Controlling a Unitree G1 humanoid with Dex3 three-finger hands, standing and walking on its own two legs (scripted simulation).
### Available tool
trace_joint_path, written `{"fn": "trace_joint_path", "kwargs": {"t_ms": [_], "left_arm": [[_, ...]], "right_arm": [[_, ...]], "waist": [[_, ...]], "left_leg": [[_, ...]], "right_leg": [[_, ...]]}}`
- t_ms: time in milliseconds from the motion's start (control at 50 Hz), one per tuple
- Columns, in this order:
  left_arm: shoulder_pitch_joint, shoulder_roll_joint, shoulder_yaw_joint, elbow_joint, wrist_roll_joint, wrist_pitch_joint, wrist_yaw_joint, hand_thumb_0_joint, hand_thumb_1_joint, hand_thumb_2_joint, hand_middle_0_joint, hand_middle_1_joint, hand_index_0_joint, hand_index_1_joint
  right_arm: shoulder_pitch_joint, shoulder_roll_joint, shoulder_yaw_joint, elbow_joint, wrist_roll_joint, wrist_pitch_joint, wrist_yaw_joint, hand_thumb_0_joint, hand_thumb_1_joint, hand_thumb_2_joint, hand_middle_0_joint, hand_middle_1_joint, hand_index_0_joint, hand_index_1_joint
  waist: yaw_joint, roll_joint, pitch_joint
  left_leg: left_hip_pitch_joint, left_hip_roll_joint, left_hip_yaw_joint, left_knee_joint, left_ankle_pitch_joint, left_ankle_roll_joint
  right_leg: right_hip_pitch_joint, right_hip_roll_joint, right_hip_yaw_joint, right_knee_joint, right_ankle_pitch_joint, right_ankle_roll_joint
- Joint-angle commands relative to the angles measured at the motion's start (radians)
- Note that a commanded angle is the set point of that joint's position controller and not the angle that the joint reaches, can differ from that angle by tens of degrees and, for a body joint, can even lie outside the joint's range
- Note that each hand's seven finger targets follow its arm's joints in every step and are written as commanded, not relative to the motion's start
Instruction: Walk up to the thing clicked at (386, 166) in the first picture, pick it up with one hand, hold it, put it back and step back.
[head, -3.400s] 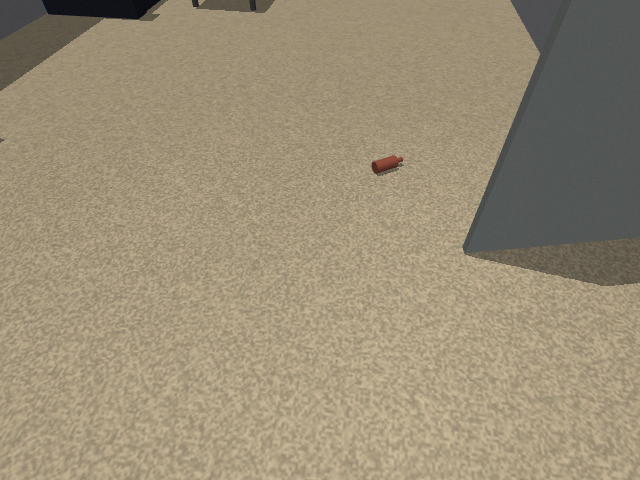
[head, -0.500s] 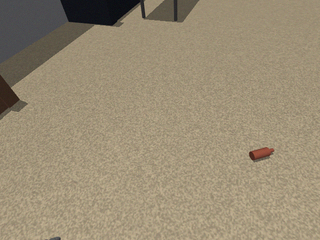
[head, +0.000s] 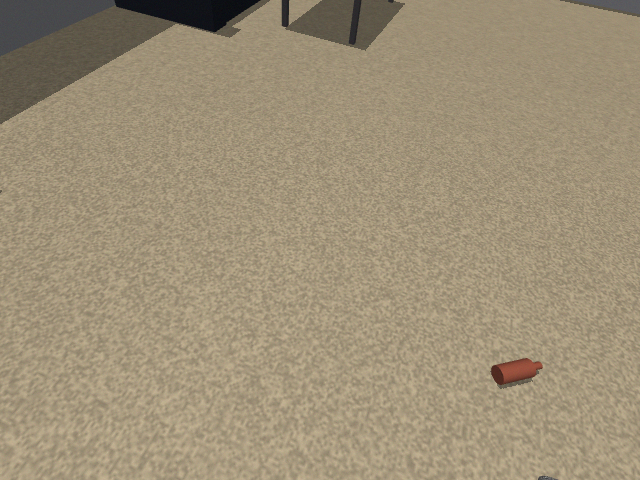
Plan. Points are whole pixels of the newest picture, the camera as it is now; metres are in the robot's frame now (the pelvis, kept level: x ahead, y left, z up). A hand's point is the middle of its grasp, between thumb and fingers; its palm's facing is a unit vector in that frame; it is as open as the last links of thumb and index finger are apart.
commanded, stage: walk up
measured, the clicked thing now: (518, 370) +0.60 -0.70 -0.74
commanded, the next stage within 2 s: none
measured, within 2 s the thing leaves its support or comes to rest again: neither
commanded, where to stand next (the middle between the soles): +0.47 -0.03 m, yaw +0 degrees
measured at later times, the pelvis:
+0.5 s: pelvis +0.17 -0.03 +0.00, yaw -17 degrees
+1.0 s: pelvis +0.39 +0.10 +0.00, yaw -40 degrees
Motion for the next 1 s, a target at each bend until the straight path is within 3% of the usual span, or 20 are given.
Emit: {"fn": "trace_joint_path", "kwargs": {"t_ms": [0, 120, 180, 200, 260, 280, 300, 320, 340, 400, 460, 600, 680, 740, 760, 780, 800, 820, 880, 980], "left_arm": [[0.067, 0.172, 0.058, -0.055, 0.005, -0.013, -0.007, 0.000, 0.900, 0.900, -0.200, -0.300, -0.200, -0.300], [-0.076, 0.146, 0.065, -0.091, 0.021, -0.014, -0.031, 0.000, 0.900, 0.900, -0.200, -0.300, -0.200, -0.300], [-0.117, 0.137, 0.067, -0.093, 0.017, -0.021, -0.037, 0.000, 0.900, 0.900, -0.200, -0.300, -0.200, -0.300], [-0.052, 0.138, 0.073, -0.111, 0.004, 0.020, -0.038, 0.000, 0.900, 0.900, -0.200, -0.300, -0.200, -0.300], [-0.006, 0.190, 0.103, -0.088, 0.019, 0.020, -0.029, 0.000, 0.900, 0.900, -0.200, -0.300, -0.200, -0.300], [0.147, 0.227, 0.127, -0.053, 0.020, 0.008, -0.014, 0.000, 0.900, 0.900, -0.200, -0.300, -0.200, -0.300], [0.241, 0.305, 0.146, -0.056, 0.027, -0.004, 0.011, 0.000, 0.900, 0.900, -0.200, -0.300, -0.200, -0.300], [0.187, 0.338, 0.134, -0.098, 0.021, -0.014, 0.021, 0.000, 0.900, 0.900, -0.200, -0.300, -0.200, -0.300], [0.130, 0.334, 0.131, -0.113, 0.001, -0.015, 0.026, 0.000, 0.900, 0.900, -0.200, -0.300, -0.200, -0.300], [-0.023, 0.268, 0.116, -0.144, 0.001, -0.016, 0.048, 0.000, 0.900, 0.900, -0.200, -0.300, -0.200, -0.300], [-0.022, 0.250, 0.117, -0.169, 0.005, -0.032, 0.053, 0.000, 0.900, 0.900, -0.200, -0.300, -0.200, -0.300], [0.105, 0.291, 0.128, -0.211, 0.019, -0.040, 0.080, 0.000, 0.900, 0.900, -0.200, -0.300, -0.200, -0.300], [0.100, 0.318, 0.126, -0.238, 0.020, -0.039, 0.097, 0.000, 0.900, 0.900, -0.200, -0.300, -0.200, -0.300], [-0.073, 0.323, 0.110, -0.287, 0.029, -0.032, 0.112, 0.000, 0.900, 0.900, -0.200, -0.300, -0.200, -0.300], [-0.080, 0.251, 0.086, -0.296, 0.033, -0.026, 0.120, 0.000, 0.900, 0.900, -0.200, -0.300, -0.200, -0.300], [0.009, 0.133, 0.051, -0.281, 0.035, -0.019, 0.132, 0.000, 0.900, 0.900, -0.200, -0.300, -0.200, -0.300], [0.080, 0.167, 0.052, -0.274, 0.015, -0.009, 0.145, 0.000, 0.900, 0.900, -0.200, -0.300, -0.200, -0.300], [0.076, 0.245, 0.065, -0.239, 0.025, -0.013, 0.149, 0.000, 0.900, 0.900, -0.200, -0.300, -0.200, -0.300], [0.135, 0.272, 0.084, -0.144, -0.002, 0.007, 0.096, 0.000, 0.900, 0.900, -0.200, -0.300, -0.200, -0.300], [0.006, 0.176, 0.055, -0.168, -0.005, 0.033, 0.029, 0.000, 0.900, 0.900, -0.200, -0.300, -0.200, -0.300]], "right_arm": [[0.067, -0.278, -0.077, -0.054, -0.002, -0.022, -0.026, 0.000, -0.900, -0.900, 0.200, 0.300, 0.200, 0.300], [0.093, -0.298, -0.084, -0.060, -0.003, -0.021, -0.020, 0.000, -0.900, -0.900, 0.200, 0.300, 0.200, 0.300], [0.071, -0.295, -0.080, -0.069, -0.005, -0.016, -0.018, 0.000, -0.900, -0.900, 0.200, 0.300, 0.200, 0.300], [-0.095, -0.308, -0.108, -0.135, -0.013, -0.009, -0.002, 0.000, -0.900, -0.900, 0.200, 0.300, 0.200, 0.300], [-0.052, -0.267, -0.103, -0.139, -0.013, 0.018, 0.002, 0.000, -0.900, -0.900, 0.200, 0.300, 0.200, 0.300], [-0.042, -0.245, -0.092, -0.137, -0.019, 0.026, 0.007, 0.000, -0.900, -0.900, 0.200, 0.300, 0.200, 0.300], [-0.041, -0.189, -0.074, -0.161, -0.009, 0.031, 0.012, 0.000, -0.900, -0.900, 0.200, 0.300, 0.200, 0.300], [-0.040, -0.194, -0.068, -0.192, 0.004, 0.036, 0.015, 0.000, -0.900, -0.900, 0.200, 0.300, 0.200, 0.300], [-0.061, -0.248, -0.080, -0.190, -0.012, 0.040, 0.007, 0.000, -0.900, -0.900, 0.200, 0.300, 0.200, 0.300], [-0.020, -0.267, -0.080, -0.128, -0.011, 0.056, 0.013, 0.000, -0.900, -0.900, 0.200, 0.300, 0.200, 0.300], [0.027, -0.266, -0.081, -0.109, -0.021, 0.076, 0.023, 0.000, -0.900, -0.900, 0.200, 0.300, 0.200, 0.300], [-0.096, -0.255, -0.085, -0.174, -0.046, 0.089, 0.046, 0.000, -0.900, -0.900, 0.200, 0.300, 0.200, 0.300], [-0.127, -0.259, -0.096, -0.199, -0.057, 0.093, 0.061, 0.000, -0.900, -0.900, 0.200, 0.300, 0.200, 0.300], [0.073, -0.266, -0.121, -0.157, -0.042, 0.095, 0.053, 0.000, -0.900, -0.900, 0.200, 0.300, 0.200, 0.300], [0.204, -0.306, -0.140, -0.124, -0.047, 0.088, 0.044, 0.000, -0.900, -0.900, 0.200, 0.300, 0.200, 0.300], [0.224, -0.361, -0.148, -0.132, -0.059, 0.084, 0.027, 0.000, -0.900, -0.900, 0.200, 0.300, 0.200, 0.300], [0.101, -0.409, -0.146, -0.181, -0.045, 0.079, 0.025, 0.000, -0.900, -0.900, 0.200, 0.300, 0.200, 0.300], [-0.001, -0.441, -0.152, -0.193, -0.016, 0.081, 0.021, 0.000, -0.900, -0.900, 0.200, 0.300, 0.200, 0.300], [-0.077, -0.301, -0.110, -0.194, -0.025, 0.068, 0.004, 0.000, -0.900, -0.900, 0.200, 0.300, 0.200, 0.300], [0.117, -0.273, -0.094, -0.117, 0.000, 0.023, -0.034, 0.000, -0.900, -0.900, 0.200, 0.300, 0.200, 0.300]], "waist": [[-0.014, 0.215, -0.048], [-0.041, 0.200, -0.001], [-0.033, 0.187, 0.010], [-0.003, 0.341, -0.036], [0.020, 0.112, -0.079], [0.105, -0.018, -0.158], [0.147, -0.249, -0.142], [0.090, -0.288, -0.076], [0.061, -0.173, -0.069], [-0.024, -0.099, -0.052], [-0.033, -0.113, -0.058], [0.030, -0.100, -0.051], [0.008, -0.100, -0.026], [-0.158, -0.124, -0.076], [-0.234, 0.024, -0.117], [-0.215, 0.334, -0.107], [-0.122, 0.380, -0.041], [-0.064, 0.299, 0.016], [-0.005, 0.261, 0.009], [-0.069, 0.177, -0.084]], "left_leg": [[0.137, 0.234, -0.212, -0.287, 0.121, 0.172], [0.121, 0.228, -0.183, -0.318, -0.017, 0.187], [0.079, 0.205, -0.149, -0.288, -0.018, 0.161], [0.161, 0.257, 0.005, -0.259, -0.036, 0.109], [-0.012, 0.210, 0.051, 0.017, 0.001, 0.082], [-0.072, 0.133, 0.063, 0.314, 0.078, 0.054], [-0.231, 0.012, 0.064, 0.576, -0.107, 0.003], [-0.469, -0.101, -0.052, 0.656, -0.344, -0.037], [-0.442, -0.038, -0.211, 0.687, -0.375, -0.042], [-0.334, 0.024, -0.214, 0.546, -0.250, -0.039], [-0.268, 0.016, -0.161, 0.478, -0.090, -0.058], [-0.347, 0.026, -0.190, 0.331, -0.063, -0.103], [-0.287, 0.015, -0.202, 0.271, -0.097, -0.090], [0.143, -0.004, -0.172, 0.112, -0.087, -0.045], [0.405, -0.025, -0.195, 0.026, -0.135, -0.024], [0.414, 0.156, -0.407, -0.147, -0.368, -0.021], [0.221, 0.392, -0.820, -0.373, -0.636, 0.035], [0.012, 0.419, -0.914, -0.478, -0.747, 0.051], [-0.028, 0.227, -0.456, -0.338, -0.452, 0.022], [0.222, 0.269, -0.231, -0.257, 0.124, -0.032]], "right_leg": [[-0.139, -0.063, 0.016, -0.079, 0.089, 0.028], [-0.129, -0.090, -0.032, -0.325, 0.201, 0.039], [-0.043, -0.061, -0.059, -0.443, 0.250, 0.027], [-0.029, -0.109, -0.090, -0.375, 0.270, 0.030], [0.255, -0.061, -0.051, -0.455, 0.138, 0.012], [0.435, -0.021, 0.020, -0.507, 0.065, -0.031], [0.486, -0.156, 0.324, -0.671, -0.069, -0.091], [0.499, -0.280, 0.775, -0.849, -0.137, -0.193], [0.390, -0.328, 0.895, -0.886, -0.250, -0.236], [0.248, -0.166, 0.562, -0.856, -0.265, -0.130], [0.163, -0.084, 0.432, -0.847, -0.148, -0.108], [0.200, -0.083, 0.457, -0.775, -0.121, -0.157], [0.139, -0.097, 0.501, -0.690, -0.062, -0.160], [-0.141, -0.066, 0.408, -0.523, 0.116, -0.101], [-0.322, 0.031, 0.318, -0.301, 0.102, -0.043], [-0.429, 0.170, 0.175, -0.005, -0.186, -0.014], [-0.507, 0.162, 0.096, 0.145, -0.219, 0.010], [-0.380, 0.062, 0.130, 0.229, -0.131, -0.008], [-0.221, -0.011, 0.074, 0.094, 0.031, 0.038], [-0.212, 0.012, 0.112, -0.065, 0.122, 0.035]]}}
